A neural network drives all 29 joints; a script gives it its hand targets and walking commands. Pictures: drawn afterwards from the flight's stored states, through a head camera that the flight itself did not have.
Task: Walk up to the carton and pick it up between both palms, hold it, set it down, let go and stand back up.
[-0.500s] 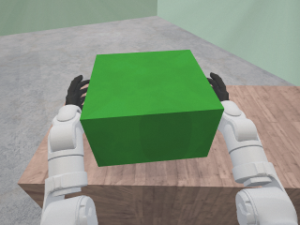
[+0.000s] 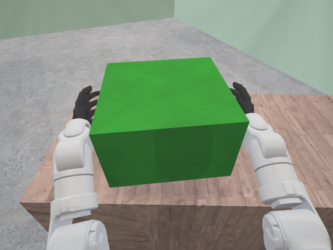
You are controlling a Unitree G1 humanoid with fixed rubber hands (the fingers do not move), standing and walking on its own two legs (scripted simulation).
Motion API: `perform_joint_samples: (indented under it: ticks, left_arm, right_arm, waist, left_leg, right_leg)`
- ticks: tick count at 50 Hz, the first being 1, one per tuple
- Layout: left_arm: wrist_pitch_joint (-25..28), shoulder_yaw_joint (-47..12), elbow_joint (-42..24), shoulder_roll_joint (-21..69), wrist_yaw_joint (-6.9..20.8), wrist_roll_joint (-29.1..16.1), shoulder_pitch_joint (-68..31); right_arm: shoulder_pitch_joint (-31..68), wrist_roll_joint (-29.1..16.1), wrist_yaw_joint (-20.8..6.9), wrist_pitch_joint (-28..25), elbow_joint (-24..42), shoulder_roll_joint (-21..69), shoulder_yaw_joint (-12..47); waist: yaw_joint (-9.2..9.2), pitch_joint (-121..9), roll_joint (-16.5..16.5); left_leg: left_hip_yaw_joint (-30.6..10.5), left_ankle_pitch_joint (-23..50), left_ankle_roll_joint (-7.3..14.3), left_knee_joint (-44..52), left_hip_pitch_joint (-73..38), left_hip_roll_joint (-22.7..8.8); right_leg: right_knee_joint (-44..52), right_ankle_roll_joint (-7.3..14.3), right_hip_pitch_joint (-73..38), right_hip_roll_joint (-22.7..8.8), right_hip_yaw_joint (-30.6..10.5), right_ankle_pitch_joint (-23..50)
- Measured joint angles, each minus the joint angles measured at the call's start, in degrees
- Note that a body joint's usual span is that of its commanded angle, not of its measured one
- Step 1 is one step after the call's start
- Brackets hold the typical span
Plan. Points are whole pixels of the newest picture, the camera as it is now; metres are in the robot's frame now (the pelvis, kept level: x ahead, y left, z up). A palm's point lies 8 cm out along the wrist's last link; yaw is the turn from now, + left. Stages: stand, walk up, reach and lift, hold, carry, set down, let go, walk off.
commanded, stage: hold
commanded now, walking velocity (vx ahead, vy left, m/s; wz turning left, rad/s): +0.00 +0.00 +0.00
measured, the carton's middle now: (165, 115) +0.39 +0.00 +0.16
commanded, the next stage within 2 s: none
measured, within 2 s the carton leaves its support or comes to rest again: neither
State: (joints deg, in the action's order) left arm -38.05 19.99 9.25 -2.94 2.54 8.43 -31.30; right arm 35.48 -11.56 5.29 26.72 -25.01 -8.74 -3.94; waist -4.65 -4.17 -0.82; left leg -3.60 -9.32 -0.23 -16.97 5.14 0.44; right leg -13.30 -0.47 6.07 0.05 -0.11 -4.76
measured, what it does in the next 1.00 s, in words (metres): stands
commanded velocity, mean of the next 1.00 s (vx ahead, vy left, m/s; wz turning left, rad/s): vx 0.00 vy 0.00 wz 0.00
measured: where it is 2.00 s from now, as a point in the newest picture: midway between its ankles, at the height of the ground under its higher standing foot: outside the picture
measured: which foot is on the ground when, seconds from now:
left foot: down 0.00-1.00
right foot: down 0.00-1.00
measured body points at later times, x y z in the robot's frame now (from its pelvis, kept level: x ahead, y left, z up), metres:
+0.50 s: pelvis +0.00 +0.00 +0.00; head -0.04 +0.02 +0.45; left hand +0.38 +0.18 +0.18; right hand +0.37 -0.19 +0.17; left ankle +0.00 +0.12 -0.75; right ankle +0.03 -0.13 -0.75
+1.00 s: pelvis +0.00 +0.00 +0.00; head -0.04 +0.01 +0.45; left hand +0.38 +0.19 +0.18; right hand +0.38 -0.19 +0.18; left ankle +0.00 +0.12 -0.75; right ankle +0.03 -0.13 -0.75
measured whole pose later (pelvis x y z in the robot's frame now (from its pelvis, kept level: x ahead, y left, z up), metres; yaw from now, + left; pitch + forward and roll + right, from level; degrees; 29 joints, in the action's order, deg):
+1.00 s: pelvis +0.00 +0.00 +0.00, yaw +1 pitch -3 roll -1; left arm -37.2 19.7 9.6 -3.2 2.7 8.7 -30.8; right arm 35.0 -11.2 5.7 25.8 -25.1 -8.5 -3.7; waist -5.3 -3.9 -1.0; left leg -3.9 -9.8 -0.2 -17.2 4.6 0.4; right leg -12.9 -0.5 4.9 0.1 0.4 -5.2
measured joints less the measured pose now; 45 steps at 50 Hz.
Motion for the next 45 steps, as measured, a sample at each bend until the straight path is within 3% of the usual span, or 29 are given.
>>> perform_joint_samples:
  ticks: [10,19,37,45]
  left_arm:
    - [1.0,0.6,2.7,-0.6,0.3,0.2,-1.8]
    - [1.0,0.0,0.0,-0.2,0.6,0.2,0.9]
    - [1.0,-0.1,0.7,0.1,-0.2,0.1,-0.2]
    - [0.8,-0.2,0.2,-0.3,0.1,0.1,0.4]
  right_arm:
    - [1.4,1.0,-0.1,-0.8,-2.1,0.3,-0.5]
    - [-0.8,-0.1,0.8,-0.8,0.2,0.2,0.9]
    - [0.1,0.5,0.1,-0.9,-0.3,-0.2,0.2]
    - [-0.3,0.6,0.3,-1.0,-0.1,0.2,0.4]
  waist:
    - [0.01,-0.2,0.3]
    - [-0.85,0.3,-0.2]
    - [0.2,0.0,0.2]
    - [-0.48,0.1,-0.2]
  left_leg:
    - [-0.2,0.1,-0.1,0.2,0.0,0.0]
    - [-0.4,-0.5,0.1,-0.2,-1.0,0.0]
    - [0.2,-0.2,0.1,-0.1,-0.2,-0.1]
    - [-0.3,-0.3,0.0,-0.1,-0.3,-0.1]
  right_leg:
    - [0.2,0.1,-0.2,0.0,0.3,-0.1]
    - [0.7,-0.1,-1.7,0.0,0.5,-0.2]
    - [0.4,-0.1,-0.6,0.1,0.0,0.0]
    - [0.6,0.0,-1.0,0.1,0.5,-0.3]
